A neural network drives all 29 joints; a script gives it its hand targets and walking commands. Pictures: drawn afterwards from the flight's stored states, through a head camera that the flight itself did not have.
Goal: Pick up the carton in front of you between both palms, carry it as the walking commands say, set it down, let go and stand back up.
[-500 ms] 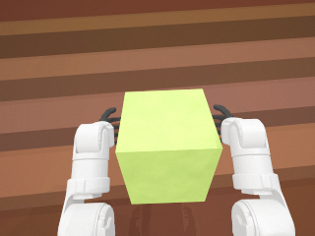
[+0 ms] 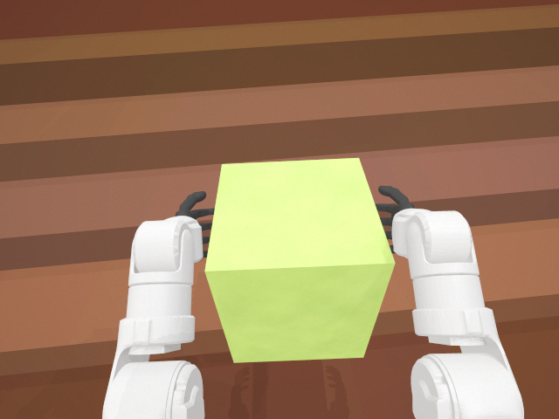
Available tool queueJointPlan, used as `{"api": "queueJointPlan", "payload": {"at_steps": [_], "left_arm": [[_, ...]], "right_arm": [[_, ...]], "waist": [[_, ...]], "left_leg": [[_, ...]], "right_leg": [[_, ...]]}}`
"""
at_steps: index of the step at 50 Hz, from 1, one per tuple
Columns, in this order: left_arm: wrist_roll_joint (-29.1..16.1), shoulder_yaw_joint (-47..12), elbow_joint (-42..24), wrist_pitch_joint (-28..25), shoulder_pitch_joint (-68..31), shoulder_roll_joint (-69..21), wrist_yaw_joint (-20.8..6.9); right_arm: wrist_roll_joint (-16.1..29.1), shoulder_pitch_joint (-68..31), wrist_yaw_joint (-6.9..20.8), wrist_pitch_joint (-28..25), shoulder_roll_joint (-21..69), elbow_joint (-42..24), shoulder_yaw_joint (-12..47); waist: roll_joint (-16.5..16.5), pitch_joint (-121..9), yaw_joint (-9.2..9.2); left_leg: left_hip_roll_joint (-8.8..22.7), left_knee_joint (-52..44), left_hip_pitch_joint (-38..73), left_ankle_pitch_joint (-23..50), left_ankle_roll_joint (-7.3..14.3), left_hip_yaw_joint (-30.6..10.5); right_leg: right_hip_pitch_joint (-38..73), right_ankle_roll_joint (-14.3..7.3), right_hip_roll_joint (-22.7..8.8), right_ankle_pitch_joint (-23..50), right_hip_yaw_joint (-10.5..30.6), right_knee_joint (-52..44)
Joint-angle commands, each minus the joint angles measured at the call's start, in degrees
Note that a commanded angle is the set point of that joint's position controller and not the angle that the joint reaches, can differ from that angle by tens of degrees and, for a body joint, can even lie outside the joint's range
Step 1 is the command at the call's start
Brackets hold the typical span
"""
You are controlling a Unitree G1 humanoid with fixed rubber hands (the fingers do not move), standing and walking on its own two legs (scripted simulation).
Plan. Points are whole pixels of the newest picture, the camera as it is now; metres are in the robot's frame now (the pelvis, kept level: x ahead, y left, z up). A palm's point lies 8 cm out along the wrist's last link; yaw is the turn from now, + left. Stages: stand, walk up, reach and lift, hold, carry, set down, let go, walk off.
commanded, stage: carry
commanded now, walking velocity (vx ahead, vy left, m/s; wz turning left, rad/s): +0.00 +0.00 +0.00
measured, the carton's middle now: (294, 263) +0.36 +0.00 +0.05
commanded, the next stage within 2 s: none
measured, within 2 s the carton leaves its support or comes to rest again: neither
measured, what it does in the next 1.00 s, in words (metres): climbs: left foot 0.16 m higher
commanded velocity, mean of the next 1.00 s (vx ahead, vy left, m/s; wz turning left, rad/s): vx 0.41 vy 0.00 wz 0.00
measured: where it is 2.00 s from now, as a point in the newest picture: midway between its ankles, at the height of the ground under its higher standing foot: (246, 211)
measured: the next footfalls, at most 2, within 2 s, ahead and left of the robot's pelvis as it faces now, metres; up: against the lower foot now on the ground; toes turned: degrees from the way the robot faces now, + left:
left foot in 0.96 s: +0.40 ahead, +0.13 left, +0.16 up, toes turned +4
right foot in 1.44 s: +0.69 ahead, -0.03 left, +0.31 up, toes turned -5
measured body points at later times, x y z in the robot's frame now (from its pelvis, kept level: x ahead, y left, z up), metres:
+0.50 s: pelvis +0.03 +0.00 +0.00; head +0.03 +0.01 +0.45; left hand +0.41 +0.15 +0.16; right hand +0.40 -0.15 +0.16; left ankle +0.06 +0.11 -0.73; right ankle +0.06 -0.10 -0.72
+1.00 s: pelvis +0.24 +0.05 +0.04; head +0.29 +0.03 +0.49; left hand +0.64 +0.19 +0.18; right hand +0.63 -0.12 +0.18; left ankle +0.36 +0.13 -0.58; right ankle +0.08 -0.09 -0.66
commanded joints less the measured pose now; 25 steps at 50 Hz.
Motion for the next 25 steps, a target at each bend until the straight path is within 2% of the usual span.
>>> {"api": "queueJointPlan", "payload": {"at_steps": [1,10,13,16,19,21,22,24,25], "left_arm": [[-25.3,-33.0,-6.7,-1.4,-41.9,-65.2,-13.8],[-25.1,-32.9,-6.5,-1.4,-41.8,-65.1,-13.8],[-26.1,-33.7,-8.5,-1.4,-44.5,-64.8,-13.6],[-27.3,-34.5,-11.3,-0.6,-47.4,-63.2,-12.7],[-27.7,-33.9,-13.6,0.9,-50.7,-59.9,-11.6],[-27.3,-33.2,-12.3,2.6,-49.0,-58.9,-11.0],[-26.8,-32.6,-11.4,3.3,-49.0,-58.2,-10.8],[-26.4,-31.3,-9.8,4.5,-49.8,-57.7,-10.8],[-26.1,-30.3,-8.5,5.0,-49.6,-57.8,-10.9]], "right_arm": [[24.9,-42.4,13.5,-2.0,64.4,-6.9,32.6],[25.1,-42.3,13.6,-2.1,64.5,-6.7,32.6],[25.9,-44.8,13.3,-2.0,64.3,-8.7,33.1],[27.1,-48.2,12.5,-1.2,62.9,-11.6,33.7],[27.5,-50.8,11.5,0.3,59.4,-14.2,32.8],[27.4,-49.8,11.2,2.0,58.2,-12.6,32.0],[27.1,-49.4,11.2,2.7,57.6,-11.6,31.4],[26.7,-49.0,11.2,3.7,56.8,-9.6,30.1],[26.6,-49.4,11.3,4.0,56.9,-9.0,29.7]], "waist": [[0.0,-22.9,-0.07],[0.1,-22.8,-0.06],[-0.6,-21.8,-0.02],[-1.8,-20.7,-0.2],[-2.1,-21.1,-0.66],[0.7,-22.0,-1.23],[3.8,-22.6,-1.73],[11.0,-22.2,-2.66],[11.6,-22.0,-2.57]], "left_leg": [[6.3,-4.4,7.9,1.6,4.6,-6.2],[6.5,-4.5,7.7,1.7,4.5,-6.2],[5.3,-4.6,6.2,-9.0,4.6,-5.9],[2.8,-1.3,4.4,-16.4,6.5,-5.0],[2.2,0.3,4.3,-16.4,8.1,-5.7],[3.8,-2.6,7.2,-16.3,9.6,-9.3],[5.4,-5.7,9.7,-17.7,10.6,-12.6],[10.7,-13.8,14.8,-24.3,13.1,-23.3],[12.5,-14.2,16.6,-23.0,14.2,-25.2]], "right_leg": [[8.5,-3.9,-7.1,-0.4,7.2,-5.5],[8.7,-4.0,-7.2,-0.2,7.1,-5.4],[5.8,-4.2,-6.7,-12.6,7.9,-7.2],[2.9,-6.4,-6.5,-22.9,9.5,-8.6],[2.1,-7.4,-6.5,-23.6,9.9,-8.3],[0.8,-6.9,-5.1,-20.2,7.4,-4.3],[-0.6,-6.1,-3.2,-17.6,4.4,0.2],[-6.2,-4.7,0.5,-14.0,0.4,10.8],[-8.6,-4.7,0.0,-12.6,1.0,12.5]]}}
